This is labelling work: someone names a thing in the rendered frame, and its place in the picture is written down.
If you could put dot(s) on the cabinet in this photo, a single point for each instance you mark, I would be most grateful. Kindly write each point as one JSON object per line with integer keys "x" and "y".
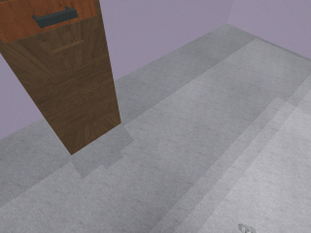
{"x": 75, "y": 93}

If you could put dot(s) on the right robot hand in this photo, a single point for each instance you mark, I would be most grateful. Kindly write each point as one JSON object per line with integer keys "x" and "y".
{"x": 246, "y": 229}

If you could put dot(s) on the handle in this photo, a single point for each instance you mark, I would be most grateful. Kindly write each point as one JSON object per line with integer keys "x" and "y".
{"x": 54, "y": 18}
{"x": 65, "y": 50}

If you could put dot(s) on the drawer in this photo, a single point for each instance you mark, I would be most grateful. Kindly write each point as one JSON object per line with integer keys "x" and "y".
{"x": 16, "y": 20}

